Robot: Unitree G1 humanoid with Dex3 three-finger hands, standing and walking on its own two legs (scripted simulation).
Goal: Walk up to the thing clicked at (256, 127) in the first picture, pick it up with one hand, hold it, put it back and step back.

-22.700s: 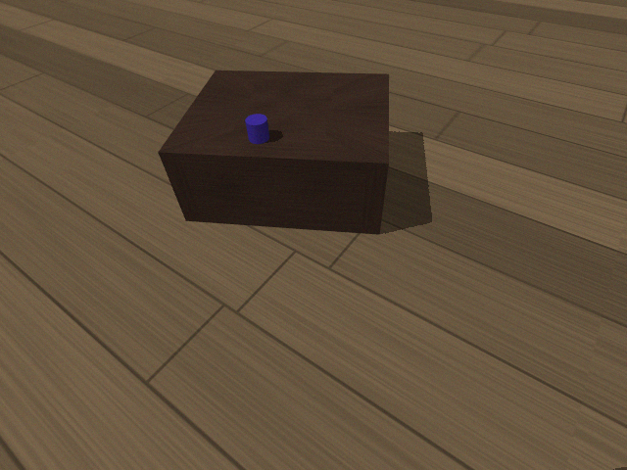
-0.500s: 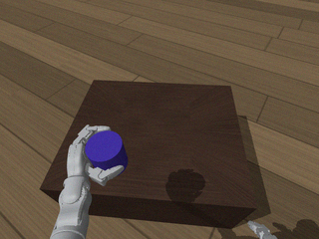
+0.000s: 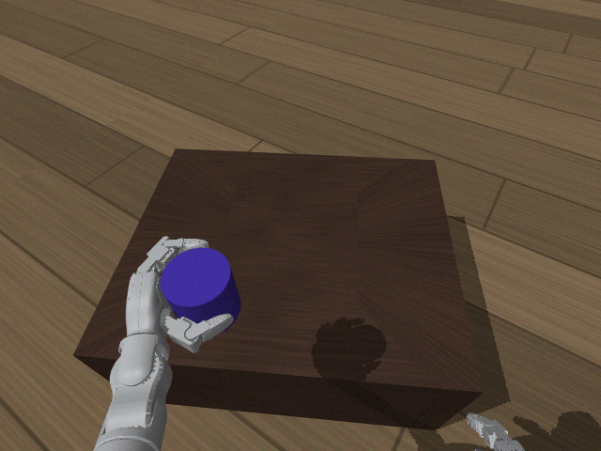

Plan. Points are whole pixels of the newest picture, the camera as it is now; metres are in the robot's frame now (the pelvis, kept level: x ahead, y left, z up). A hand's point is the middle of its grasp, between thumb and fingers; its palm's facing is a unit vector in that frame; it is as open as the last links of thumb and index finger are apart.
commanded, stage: hold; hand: left
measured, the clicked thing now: (203, 292) +0.34 +0.15 +0.04
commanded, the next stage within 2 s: crouch in 0.36 s
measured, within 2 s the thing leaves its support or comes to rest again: neither
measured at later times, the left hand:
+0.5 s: hand (197, 294) +0.33 +0.16 +0.05, palm faces +0.08 -1.00 -0.02, open 11.8 cm
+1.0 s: hand (218, 294) +0.40 +0.17 -0.09, palm faces +0.09 -1.00 -0.02, open 11.8 cm
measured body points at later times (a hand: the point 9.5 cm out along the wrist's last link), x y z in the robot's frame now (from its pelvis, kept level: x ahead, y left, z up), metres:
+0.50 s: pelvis +0.00 +0.00 +0.00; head +0.04 +0.00 +0.45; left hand +0.32 +0.21 +0.05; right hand +0.13 -0.25 -0.11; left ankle -0.01 +0.12 -0.71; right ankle +0.05 -0.14 -0.71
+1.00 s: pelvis -0.03 +0.00 -0.09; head +0.10 +0.02 +0.34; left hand +0.39 +0.22 -0.08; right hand +0.06 -0.27 -0.21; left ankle -0.01 +0.12 -0.71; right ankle +0.05 -0.14 -0.71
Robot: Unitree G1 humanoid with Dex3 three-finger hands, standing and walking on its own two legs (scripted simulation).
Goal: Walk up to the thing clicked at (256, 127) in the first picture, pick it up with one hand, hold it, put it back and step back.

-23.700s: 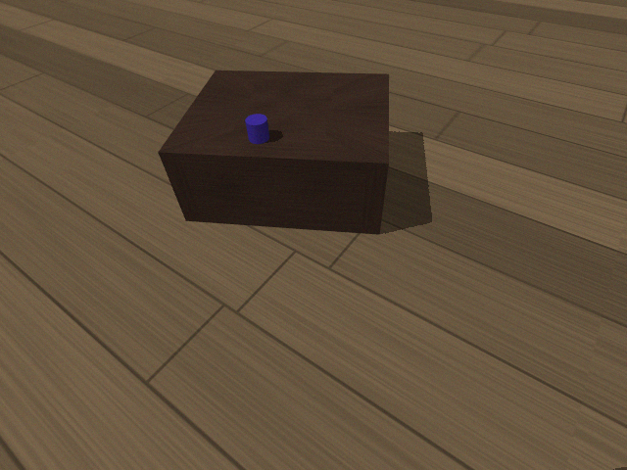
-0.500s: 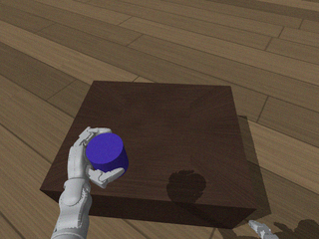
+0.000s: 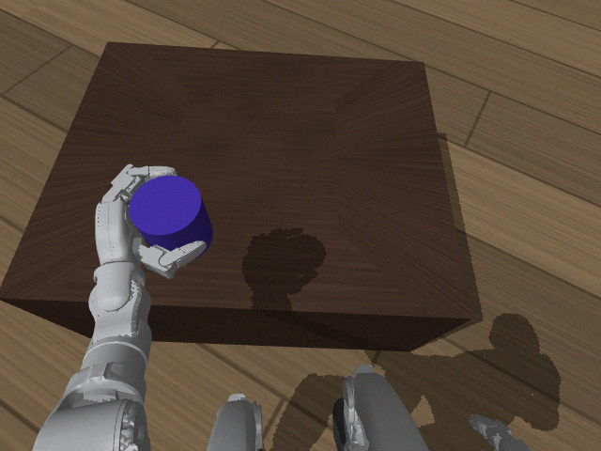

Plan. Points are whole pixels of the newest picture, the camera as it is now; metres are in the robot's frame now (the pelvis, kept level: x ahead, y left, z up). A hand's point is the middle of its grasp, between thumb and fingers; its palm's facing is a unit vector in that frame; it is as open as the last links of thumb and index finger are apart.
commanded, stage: crouch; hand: left
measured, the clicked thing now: (174, 221) +0.44 +0.16 +0.00
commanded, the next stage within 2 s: lower in 0.72 s
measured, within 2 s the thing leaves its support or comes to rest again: rests again in 1.62 s
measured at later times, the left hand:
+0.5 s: hand (183, 218) +0.49 +0.17 -0.08, palm faces +0.11 -0.99 -0.03, open 11.8 cm
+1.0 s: hand (190, 221) +0.51 +0.17 -0.13, palm faces +0.13 -0.99 -0.03, open 11.8 cm
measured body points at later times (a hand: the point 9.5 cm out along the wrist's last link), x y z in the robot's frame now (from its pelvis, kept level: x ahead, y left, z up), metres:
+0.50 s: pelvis -0.01 +0.00 -0.08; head +0.17 +0.02 +0.33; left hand +0.48 +0.22 -0.08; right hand +0.03 -0.26 -0.21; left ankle +0.02 +0.12 -0.61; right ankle +0.08 -0.13 -0.61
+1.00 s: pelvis -0.02 +0.01 -0.12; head +0.19 +0.02 +0.28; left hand +0.50 +0.22 -0.13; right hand +0.02 -0.26 -0.25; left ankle +0.02 +0.12 -0.61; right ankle +0.08 -0.13 -0.61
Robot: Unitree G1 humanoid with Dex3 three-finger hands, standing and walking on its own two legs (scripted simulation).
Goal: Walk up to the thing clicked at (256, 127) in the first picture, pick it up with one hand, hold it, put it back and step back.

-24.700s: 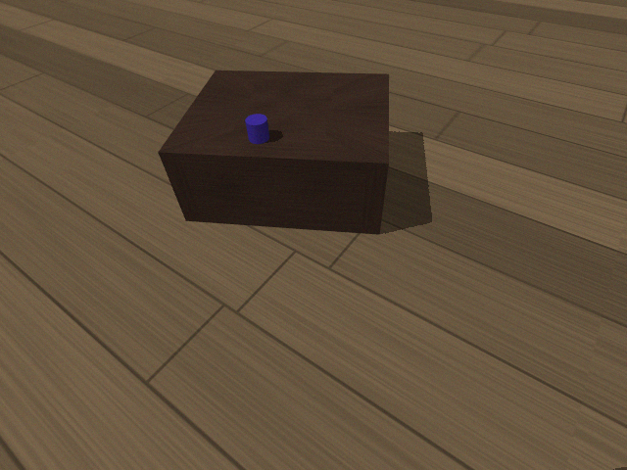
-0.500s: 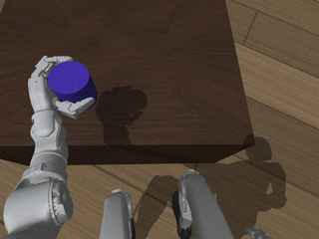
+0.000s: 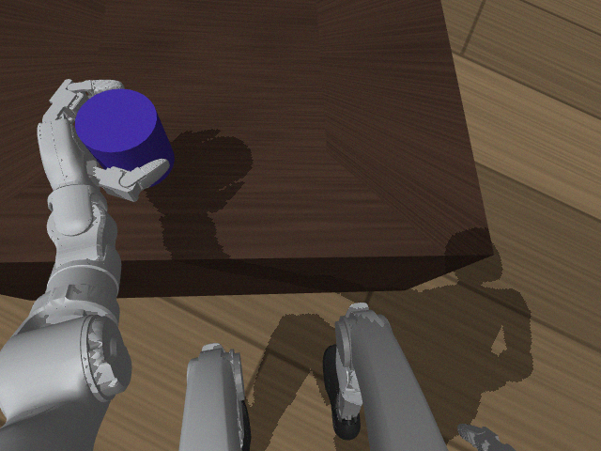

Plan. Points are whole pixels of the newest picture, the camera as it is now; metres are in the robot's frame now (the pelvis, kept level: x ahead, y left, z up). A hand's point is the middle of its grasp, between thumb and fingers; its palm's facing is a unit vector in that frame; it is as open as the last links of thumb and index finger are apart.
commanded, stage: lower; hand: left
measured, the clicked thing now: (129, 141) +0.53 +0.16 -0.02
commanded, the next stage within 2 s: loosen in 0.78 s
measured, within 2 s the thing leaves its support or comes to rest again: rests again in 0.62 s
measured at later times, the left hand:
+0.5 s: hand (134, 160) +0.54 +0.17 -0.07, palm faces +0.13 -0.99 -0.06, open 11.8 cm
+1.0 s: hand (138, 163) +0.55 +0.17 -0.09, palm faces +0.12 -0.99 -0.06, open 11.7 cm
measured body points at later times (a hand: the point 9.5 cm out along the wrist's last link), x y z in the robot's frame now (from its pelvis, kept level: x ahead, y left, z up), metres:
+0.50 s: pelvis -0.02 +0.00 -0.07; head +0.21 +0.03 +0.32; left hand +0.53 +0.22 -0.07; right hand +0.01 -0.27 -0.19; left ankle +0.03 +0.12 -0.50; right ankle +0.10 -0.14 -0.50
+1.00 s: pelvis -0.03 +0.01 -0.10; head +0.20 +0.04 +0.29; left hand +0.53 +0.22 -0.09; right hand +0.00 -0.27 -0.21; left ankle +0.03 +0.12 -0.50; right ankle +0.10 -0.14 -0.50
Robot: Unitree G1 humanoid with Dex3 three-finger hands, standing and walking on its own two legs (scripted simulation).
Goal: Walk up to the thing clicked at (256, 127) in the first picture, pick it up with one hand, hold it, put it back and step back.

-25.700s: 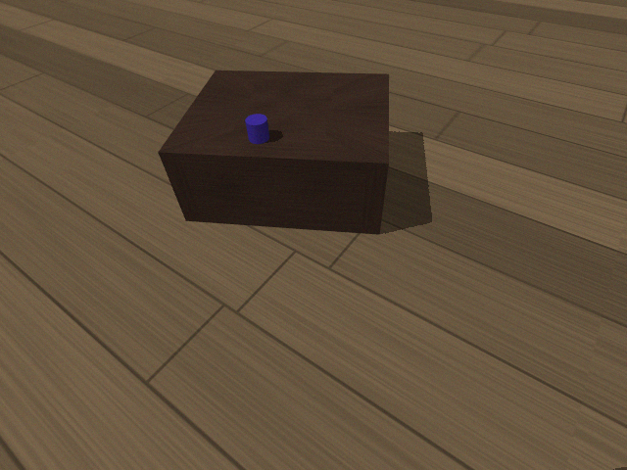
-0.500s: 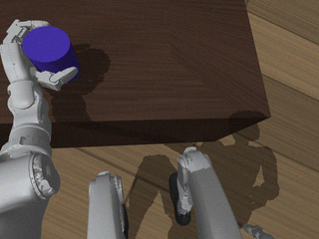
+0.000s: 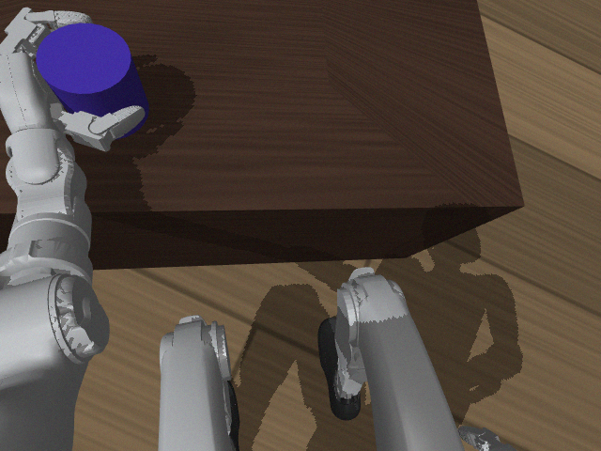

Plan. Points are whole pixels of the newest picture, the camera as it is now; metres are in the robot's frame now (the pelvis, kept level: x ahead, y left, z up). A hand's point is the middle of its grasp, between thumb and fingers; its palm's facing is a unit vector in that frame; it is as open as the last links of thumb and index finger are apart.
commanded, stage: open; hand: left
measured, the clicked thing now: (99, 85) +0.58 +0.15 +0.00
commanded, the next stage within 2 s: withdraw in 0.36 s
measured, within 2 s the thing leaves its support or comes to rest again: neither
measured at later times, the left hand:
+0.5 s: hand (86, 84) +0.58 +0.16 +0.01, palm faces +0.13 -0.99 -0.04, open 16.2 cm
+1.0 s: hand out of the picture +0.57 +0.24 +0.13, palm faces +0.12 -0.99 -0.11, open 17.4 cm
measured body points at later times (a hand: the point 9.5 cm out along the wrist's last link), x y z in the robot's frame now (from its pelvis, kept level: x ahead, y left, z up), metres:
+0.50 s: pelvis +0.00 +0.00 +0.00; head +0.23 +0.04 +0.38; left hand +0.56 +0.22 +0.01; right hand +0.03 -0.27 -0.12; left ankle +0.06 +0.11 -0.40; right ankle +0.13 -0.15 -0.40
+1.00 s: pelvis +0.01 +0.01 +0.08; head +0.22 +0.04 +0.48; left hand +0.56 +0.29 +0.14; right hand +0.05 -0.27 -0.03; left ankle +0.06 +0.11 -0.40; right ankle +0.13 -0.15 -0.40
